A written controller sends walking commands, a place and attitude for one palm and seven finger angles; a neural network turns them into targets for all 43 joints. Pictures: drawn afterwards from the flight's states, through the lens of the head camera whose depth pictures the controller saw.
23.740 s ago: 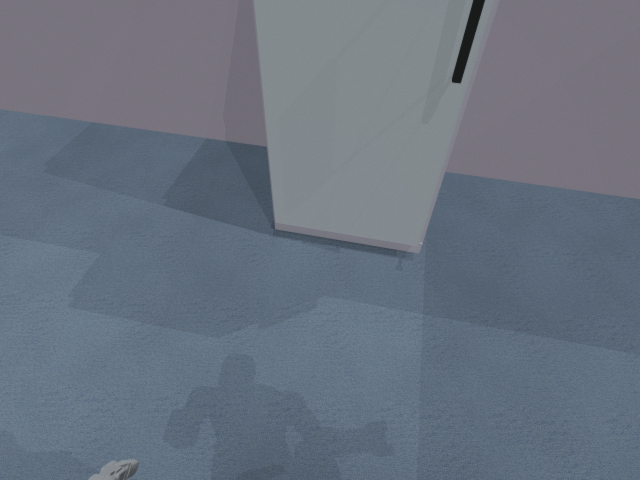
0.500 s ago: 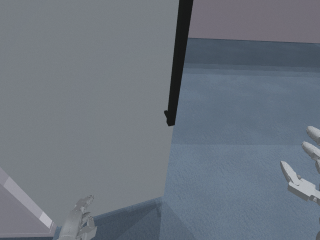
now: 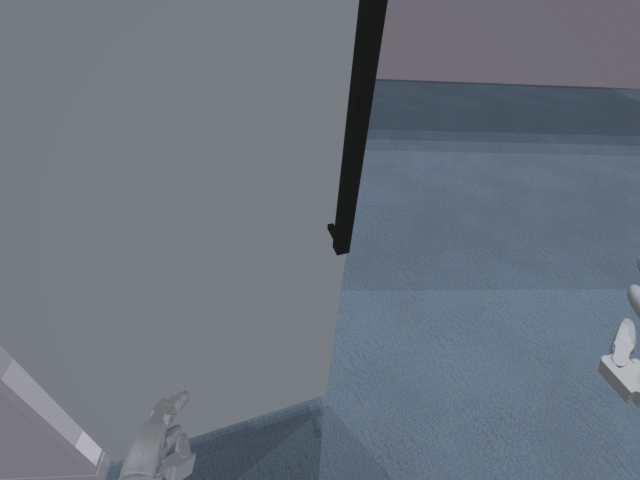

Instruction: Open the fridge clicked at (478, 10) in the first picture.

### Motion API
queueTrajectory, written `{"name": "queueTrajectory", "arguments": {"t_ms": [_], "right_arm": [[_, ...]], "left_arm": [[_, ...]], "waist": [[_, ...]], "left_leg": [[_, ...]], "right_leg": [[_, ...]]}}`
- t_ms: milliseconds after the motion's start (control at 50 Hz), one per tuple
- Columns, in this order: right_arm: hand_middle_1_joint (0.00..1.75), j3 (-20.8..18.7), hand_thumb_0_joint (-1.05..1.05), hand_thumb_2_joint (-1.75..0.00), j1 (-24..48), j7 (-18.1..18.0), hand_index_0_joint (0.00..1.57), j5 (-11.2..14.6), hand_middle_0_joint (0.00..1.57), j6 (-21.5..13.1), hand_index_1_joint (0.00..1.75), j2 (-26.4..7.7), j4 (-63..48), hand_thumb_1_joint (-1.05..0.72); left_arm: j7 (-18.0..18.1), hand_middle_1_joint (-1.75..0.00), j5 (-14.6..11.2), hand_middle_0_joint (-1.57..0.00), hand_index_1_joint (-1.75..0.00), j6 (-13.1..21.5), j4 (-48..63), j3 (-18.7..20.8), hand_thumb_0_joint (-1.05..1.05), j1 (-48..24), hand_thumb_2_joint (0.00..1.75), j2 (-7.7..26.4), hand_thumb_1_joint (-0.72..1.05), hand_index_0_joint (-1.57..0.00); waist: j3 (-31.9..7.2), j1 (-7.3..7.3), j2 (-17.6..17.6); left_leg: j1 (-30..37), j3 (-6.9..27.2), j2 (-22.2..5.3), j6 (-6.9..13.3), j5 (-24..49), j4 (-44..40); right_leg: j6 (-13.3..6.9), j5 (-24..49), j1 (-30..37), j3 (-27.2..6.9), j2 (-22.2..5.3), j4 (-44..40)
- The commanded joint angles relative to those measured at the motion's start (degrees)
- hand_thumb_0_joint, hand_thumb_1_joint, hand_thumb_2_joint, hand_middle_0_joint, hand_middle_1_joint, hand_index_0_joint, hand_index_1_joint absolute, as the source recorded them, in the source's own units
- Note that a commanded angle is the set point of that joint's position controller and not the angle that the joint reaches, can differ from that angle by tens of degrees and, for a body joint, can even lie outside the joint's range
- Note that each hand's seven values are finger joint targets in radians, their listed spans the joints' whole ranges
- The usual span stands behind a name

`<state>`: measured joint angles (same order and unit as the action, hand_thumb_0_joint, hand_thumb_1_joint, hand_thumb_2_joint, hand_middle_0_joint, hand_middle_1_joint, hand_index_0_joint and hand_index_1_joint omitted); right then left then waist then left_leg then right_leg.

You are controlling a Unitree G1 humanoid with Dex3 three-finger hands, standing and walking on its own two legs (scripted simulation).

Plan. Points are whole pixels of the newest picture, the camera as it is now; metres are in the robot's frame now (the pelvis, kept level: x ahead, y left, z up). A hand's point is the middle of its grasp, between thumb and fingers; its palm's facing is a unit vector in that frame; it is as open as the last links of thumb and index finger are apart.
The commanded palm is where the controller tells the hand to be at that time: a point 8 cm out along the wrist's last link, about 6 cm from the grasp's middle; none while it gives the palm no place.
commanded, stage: step back with the hand held close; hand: right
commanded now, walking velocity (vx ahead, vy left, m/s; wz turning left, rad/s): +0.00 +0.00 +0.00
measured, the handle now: (349, 129) +0.50 -0.04 +0.23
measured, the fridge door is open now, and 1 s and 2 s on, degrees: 74 74 74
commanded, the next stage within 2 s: stop stepping back and stand still in 1.24 s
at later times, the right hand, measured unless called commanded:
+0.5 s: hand out of the picture +0.16 -0.29 +0.16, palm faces +0.37 +0.80 -0.47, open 7.4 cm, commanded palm +0.10 -0.33 +0.17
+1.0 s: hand out of the picture +0.05 -0.29 +0.17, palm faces +0.54 +0.72 -0.44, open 7.5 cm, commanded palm -0.02 -0.33 +0.17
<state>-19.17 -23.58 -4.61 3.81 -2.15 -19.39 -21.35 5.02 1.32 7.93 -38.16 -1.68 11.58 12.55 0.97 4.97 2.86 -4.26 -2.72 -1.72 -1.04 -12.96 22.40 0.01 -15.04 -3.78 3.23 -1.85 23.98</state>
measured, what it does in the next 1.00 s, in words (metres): shifts its weight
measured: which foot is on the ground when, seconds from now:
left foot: down 0.00-1.00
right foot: down 0.00-1.00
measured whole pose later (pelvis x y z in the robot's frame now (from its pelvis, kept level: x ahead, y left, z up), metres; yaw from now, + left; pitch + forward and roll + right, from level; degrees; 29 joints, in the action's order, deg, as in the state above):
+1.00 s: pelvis -0.13 -0.02 -0.04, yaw -5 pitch -2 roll +0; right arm -28.2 -25.1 -7.1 0.4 -18.3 -23.5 -30.0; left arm 3.0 0.8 7.8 -35.8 0.3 12.8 12.4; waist 3.5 0.8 -2.3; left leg -27.2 5.2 -1.2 -3.3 -10.3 39.4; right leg -1.6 -25.2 -29.5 3.5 0.6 45.3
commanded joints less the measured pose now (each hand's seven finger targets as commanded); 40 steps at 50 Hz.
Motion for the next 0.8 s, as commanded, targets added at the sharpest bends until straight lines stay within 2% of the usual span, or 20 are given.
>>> {"name": "queueTrajectory", "arguments": {"t_ms": [0, 20, 40, 60, 80, 100, 120, 140, 180, 240, 300, 360, 440, 520, 540, 580, 660, 720, 740, 780], "right_arm": [[0.3, -6.9, 0.0, -0.9, 6.1, -1.3, 0.2, 0.1, 0.2, -4.3, 0.3, -10.9, -11.1, -0.9], [0.3, -6.8, 0.0, -0.9, 5.7, -1.3, 0.2, 0.1, 0.2, -4.3, 0.3, -10.7, -10.3, -0.9], [0.3, -6.7, 0.0, -0.9, 4.9, -1.1, 0.2, 0.2, 0.2, -4.2, 0.3, -10.6, -9.2, -0.9], [0.3, -7.0, 0.0, -0.9, 7.4, -1.1, 0.2, 0.2, 0.2, -4.6, 0.3, -11.3, -12.6, -0.9], [0.3, -13.9, 0.0, -0.9, 15.4, -2.0, 0.2, -0.4, 0.2, -7.8, 0.3, -18.9, -16.6, -0.9], [0.3, -9.9, 0.0, -0.9, 8.0, -1.6, 0.2, -0.4, 0.2, -8.3, 0.3, -13.6, -10.3, -0.9], [0.3, -7.9, 0.0, -0.9, 4.5, -1.4, 0.2, -0.8, 0.2, -8.0, 0.3, -11.8, -9.3, -0.9], [0.3, -8.2, 0.0, -0.9, 4.1, -1.4, 0.2, -1.1, 0.2, -8.3, 0.3, -12.0, -9.8, -0.9], [0.3, -7.4, 0.0, -0.9, 2.5, -1.8, 0.2, -1.4, 0.2, -9.2, 0.3, -11.5, -10.8, -0.9], [0.3, -9.8, 0.0, -0.9, -1.3, -2.5, 0.2, -1.4, 0.2, -10.1, 0.3, -13.7, -14.3, -0.9], [0.3, -12.1, 0.0, -0.9, -3.5, -3.1, 0.2, -1.3, 0.2, -11.0, 0.3, -15.2, -17.8, -0.9], [0.3, -13.3, 0.0, -0.9, -3.9, -3.3, 0.2, -1.3, 0.2, -11.6, 0.3, -15.9, -20.4, -0.9], [0.3, -13.5, 0.0, -0.9, -4.2, -3.5, 0.2, -1.6, 0.2, -12.4, 0.3, -14.6, -18.2, -0.9], [0.3, -12.4, 0.0, -0.9, -1.5, -3.7, 0.2, -2.5, 0.2, -13.9, 0.3, -12.5, -14.9, -0.9], [0.3, -12.8, 0.0, -0.9, -0.5, -3.7, 0.2, -2.9, 0.2, -14.3, 0.3, -12.9, -14.8, -0.9], [0.3, -12.0, 0.0, -0.9, 0.8, -3.8, 0.2, -3.3, 0.2, -15.2, 0.3, -12.3, -14.5, -0.9], [0.3, -11.4, 0.0, -0.9, 5.0, -3.7, 0.2, -3.9, 0.2, -16.5, 0.3, -12.4, -17.8, -0.9], [0.3, -11.7, 0.0, -0.9, 6.8, -3.9, 0.2, -4.4, 0.2, -17.2, 0.3, -12.4, -19.0, -0.9], [0.3, -13.0, 0.0, -0.9, 7.6, -3.9, 0.2, -4.6, 0.2, -17.6, 0.3, -14.0, -20.0, -0.9], [0.3, -13.6, 0.0, -0.9, 6.4, -4.0, 0.2, -4.8, 0.2, -18.2, 0.3, -13.7, -19.7, -0.9]], "left_arm": [[0.7, -0.3, -0.1, -0.2, -0.3, 3.4, 9.3, 2.3, 0.0, -7.4, 0.9, 6.1, 0.9, -0.2], [0.7, -0.3, -0.1, -0.2, -0.3, 3.3, 9.3, 2.4, 0.0, -7.5, 0.9, 6.2, 0.9, -0.2], [0.7, -0.3, -0.2, -0.2, -0.3, 3.3, 9.3, 2.5, 0.0, -7.6, 0.9, 6.3, 0.9, -0.2], [0.6, -0.3, -0.3, -0.2, -0.3, 3.3, 9.7, 2.6, 0.0, -7.8, 0.9, 6.4, 0.9, -0.2], [0.2, -0.3, -1.1, -0.2, -0.3, 2.1, 12.3, 2.3, 0.0, -7.8, 0.9, 7.7, 0.9, -0.2], [0.3, -0.3, -0.7, -0.2, -0.3, 1.3, 10.9, 2.4, 0.0, -7.2, 0.9, 6.6, 0.9, -0.2], [0.1, -0.3, -0.6, -0.2, -0.3, 0.7, 11.0, 2.5, 0.0, -7.4, 0.9, 6.2, 0.9, -0.2], [0.0, -0.3, -0.6, -0.2, -0.3, 0.2, 11.3, 2.7, 0.0, -7.1, 0.9, 6.3, 0.9, -0.2], [0.0, -0.3, -0.7, -0.2, -0.3, -0.5, 11.8, 3.1, 0.0, -6.3, 0.9, 6.5, 0.9, -0.2], [0.4, -0.3, -0.6, -0.2, -0.3, -1.2, 13.3, 3.7, 0.0, -6.5, 0.9, 7.4, 0.9, -0.2], [0.6, -0.3, -1.0, -0.2, -0.3, -2.3, 15.3, 4.1, 0.0, -6.3, 0.9, 7.2, 0.9, -0.2], [0.7, -0.3, -1.1, -0.2, -0.3, -2.6, 16.5, 4.2, 0.0, -6.2, 0.9, 7.3, 0.9, -0.2], [0.6, -0.3, -1.0, -0.2, -0.3, -1.9, 16.6, 4.5, 0.0, -5.4, 0.9, 8.0, 0.9, -0.2], [0.4, -0.3, -1.5, -0.2, -0.3, -0.8, 16.0, 4.5, 0.0, -4.2, 0.9, 8.7, 0.9, -0.2], [0.4, -0.3, -1.4, -0.2, -0.3, -0.4, 16.0, 4.6, 0.0, -4.1, 0.9, 9.0, 0.9, -0.2], [0.3, -0.3, -1.5, -0.2, -0.3, 0.3, 15.6, 4.5, 0.0, -3.3, 0.9, 8.9, 0.9, -0.2], [0.3, -0.3, -1.4, -0.2, -0.3, 1.7, 15.3, 4.6, 0.0, -3.1, 0.9, 8.8, 0.9, -0.2], [0.3, -0.3, -1.2, -0.2, -0.3, 2.7, 14.8, 4.6, 0.0, -2.6, 0.9, 8.8, 0.9, -0.2], [0.4, -0.3, -1.0, -0.2, -0.3, 3.0, 14.8, 4.7, 0.0, -3.0, 0.9, 9.0, 0.9, -0.2], [0.3, -0.3, -1.0, -0.2, -0.3, 3.7, 14.5, 4.6, 0.0, -2.8, 0.9, 8.6, 0.9, -0.2]], "waist": [[-3.1, -0.16, 0.0], [-2.5, -0.14, -0.1], [-1.3, -0.14, -2.6], [-3.6, -0.24, -0.1], [0.0, -2.72, -1.5], [-1.0, -3.21, -6.7], [-0.9, -3.2, -8.7], [-2.0, -3.14, -9.3], [-6.0, -3.54, -6.7], [-10.5, -3.3, -0.4], [-14.1, -3.19, -0.1], [-13.5, -3.07, 1.3], [-8.9, -3.06, 4.8], [-2.8, -4.07, 4.7], [-2.1, -4.0, 4.7], [-1.2, -4.44, 4.0], [-3.0, -4.63, 0.7], [-3.0, -4.61, 2.5], [-3.5, -4.44, 3.8], [-4.1, -4.23, 5.6]], "left_leg": [[0.8, 0.0, 1.4, 1.1, 10.3, -3.1], [0.5, 0.1, 1.4, 1.0, 9.4, -3.4], [0.1, 0.2, 1.4, 1.0, 9.2, -4.0], [1.0, 0.5, 1.3, 1.0, 9.4, -3.7], [-5.4, 6.9, -1.9, 1.4, 11.8, -6.3], [-7.2, 7.7, -4.0, 2.0, 10.7, -6.7], [-9.3, 8.9, -5.2, 2.2, 10.8, -7.4], [-8.7, 8.8, -6.1, 2.6, 12.9, -6.9], [-7.7, 8.8, -7.1, 2.9, 15.5, -4.2], [-5.2, 5.3, -4.3, 1.4, 21.4, 1.7], [-2.1, 3.9, -2.3, 0.4, 26.1, 6.7], [-0.7, 3.7, -1.0, 0.1, 24.4, 9.9], [1.1, 3.9, 0.2, -0.4, 16.0, 13.2], [3.5, 5.1, 0.5, -0.2, 8.3, 16.2], [3.7, 5.3, 0.8, -0.2, 6.9, 16.2], [1.3, 6.3, 0.6, -0.1, 4.2, 16.0], [-1.4, 7.2, 0.7, 0.0, 1.1, 16.3], [-2.4, 7.3, 1.3, 0.2, -3.0, 17.4], [-1.6, 7.2, 1.8, 0.1, -3.1, 18.1], [0.0, 6.6, 2.4, 0.1, -1.7, 20.8]], "right_leg": [[-1.3, 13.2, -2.2, -0.3, 0.9, -4.1], [-1.3, 12.3, -2.6, -0.2, 0.8, -4.3], [-1.6, 12.2, -2.9, -0.2, 0.6, -4.3], [-1.5, 12.4, -1.7, 0.0, 0.7, -4.2], [-2.3, 6.3, -7.1, 0.1, -0.3, -0.9], [-2.3, 4.3, -7.3, -0.7, 0.3, 1.5], [-2.3, 3.7, -6.7, -0.1, 0.6, 3.2], [-2.1, 4.5, -7.5, -0.1, 0.8, 4.3], [-1.9, 6.5, -7.3, -0.3, 0.2, 4.3], [-2.0, 16.7, -6.1, -1.5, -1.7, 1.2], [-2.2, 24.3, -7.3, -2.7, -3.5, 1.0], [-2.6, 23.2, -11.6, -4.2, -4.6, -0.3], [-4.2, 8.6, -22.7, -5.9, -6.4, -4.0], [-6.0, -18.1, -37.0, -7.4, -7.4, -7.3], [-6.3, -21.8, -39.0, -8.3, -7.3, -7.9], [-6.5, -25.3, -39.6, -8.5, -7.1, -6.6], [-6.5, -27.3, -37.8, -9.3, -6.6, -4.5], [-6.6, -31.0, -39.0, -9.7, -6.7, -4.3], [-6.8, -31.8, -39.8, -10.5, -7.1, -5.0], [-7.0, -32.5, -41.5, -10.9, -7.8, -5.2]]}}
